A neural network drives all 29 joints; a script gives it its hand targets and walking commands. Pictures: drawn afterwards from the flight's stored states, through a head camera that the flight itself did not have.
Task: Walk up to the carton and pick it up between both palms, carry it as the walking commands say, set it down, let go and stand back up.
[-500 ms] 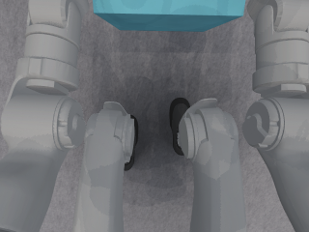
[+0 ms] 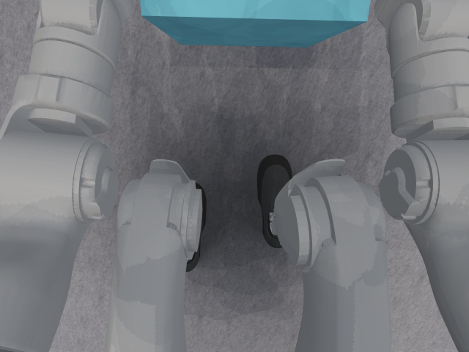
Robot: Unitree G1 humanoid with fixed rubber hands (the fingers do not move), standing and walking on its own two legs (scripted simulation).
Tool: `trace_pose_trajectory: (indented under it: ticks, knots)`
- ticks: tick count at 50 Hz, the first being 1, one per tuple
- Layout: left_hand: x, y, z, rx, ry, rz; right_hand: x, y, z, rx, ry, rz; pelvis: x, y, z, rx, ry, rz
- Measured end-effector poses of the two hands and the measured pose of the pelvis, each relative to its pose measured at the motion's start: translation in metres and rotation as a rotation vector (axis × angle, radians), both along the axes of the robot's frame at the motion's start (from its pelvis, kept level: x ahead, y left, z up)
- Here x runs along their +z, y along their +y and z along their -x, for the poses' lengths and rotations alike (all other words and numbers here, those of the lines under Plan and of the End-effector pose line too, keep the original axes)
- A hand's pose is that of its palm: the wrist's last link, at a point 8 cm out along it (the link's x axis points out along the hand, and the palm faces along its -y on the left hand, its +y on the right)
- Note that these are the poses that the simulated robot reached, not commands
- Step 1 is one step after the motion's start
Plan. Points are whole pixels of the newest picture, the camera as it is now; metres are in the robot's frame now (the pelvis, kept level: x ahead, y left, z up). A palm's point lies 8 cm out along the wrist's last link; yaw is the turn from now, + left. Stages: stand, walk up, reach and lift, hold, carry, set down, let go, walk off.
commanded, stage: set down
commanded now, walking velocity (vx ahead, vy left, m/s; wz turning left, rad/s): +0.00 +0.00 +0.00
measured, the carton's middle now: out of the picture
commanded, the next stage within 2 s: none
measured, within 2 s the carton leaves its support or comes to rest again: rests again in 0.46 s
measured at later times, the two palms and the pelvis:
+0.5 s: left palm out of the picture +0.57 +0.12 -0.17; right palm out of the picture +0.55 -0.20 -0.17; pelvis +0.00 +0.00 -0.01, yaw +1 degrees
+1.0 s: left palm out of the picture +0.57 +0.12 -0.18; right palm out of the picture +0.55 -0.20 -0.18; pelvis +0.00 +0.00 -0.02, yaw +0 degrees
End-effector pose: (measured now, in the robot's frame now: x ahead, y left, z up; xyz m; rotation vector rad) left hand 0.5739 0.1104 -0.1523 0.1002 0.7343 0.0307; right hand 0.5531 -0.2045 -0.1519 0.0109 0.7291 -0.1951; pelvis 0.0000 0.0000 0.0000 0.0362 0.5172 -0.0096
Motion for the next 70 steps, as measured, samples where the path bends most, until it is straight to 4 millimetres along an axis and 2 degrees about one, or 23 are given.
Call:
trace_pose_trajectory:
  ticks: [9,27,70]
  knots:
    - [0.002,0.003,0.001,0.007,0.002,0.009,-0.003,0.003,0.004,0.012,0.007,0.008,-0.003,0.003,0.004,0.007,-0.008,0.006]
    - [-0.024,0.006,0.007,0.0,0.031,0.015,-0.02,0.005,0.004,0.024,0.04,0.025,-0.014,0.003,0.001,0.022,0.0,0.023]
    - [-0.029,0.009,0.008,-0.024,0.0,0.06,-0.027,0.002,0.006,0.024,0.014,-0.019,-0.024,0.005,-0.002,0.025,-0.022,0.026]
